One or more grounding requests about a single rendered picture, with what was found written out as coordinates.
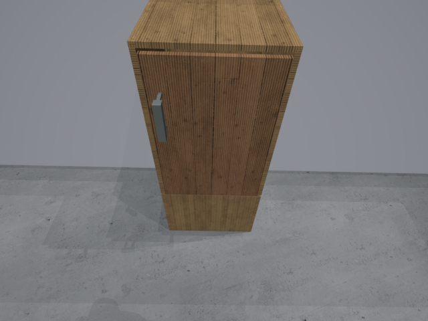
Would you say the cupboard door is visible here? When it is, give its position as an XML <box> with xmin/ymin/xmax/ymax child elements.
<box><xmin>136</xmin><ymin>51</ymin><xmax>294</xmax><ymax>196</ymax></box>

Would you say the handle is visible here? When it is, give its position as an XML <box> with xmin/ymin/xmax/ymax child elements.
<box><xmin>152</xmin><ymin>92</ymin><xmax>167</xmax><ymax>142</ymax></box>

